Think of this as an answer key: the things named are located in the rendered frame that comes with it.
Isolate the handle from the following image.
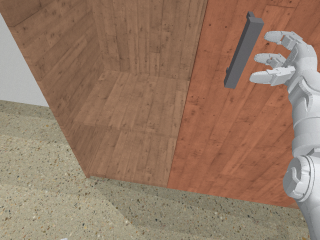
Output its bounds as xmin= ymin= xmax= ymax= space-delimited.
xmin=223 ymin=11 xmax=264 ymax=89

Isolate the right robot hand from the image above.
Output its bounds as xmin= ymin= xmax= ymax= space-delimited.
xmin=249 ymin=31 xmax=318 ymax=86

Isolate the right robot forearm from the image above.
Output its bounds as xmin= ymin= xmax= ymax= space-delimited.
xmin=287 ymin=70 xmax=320 ymax=158

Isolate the right robot upper arm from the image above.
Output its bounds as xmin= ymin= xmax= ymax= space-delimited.
xmin=282 ymin=155 xmax=320 ymax=240

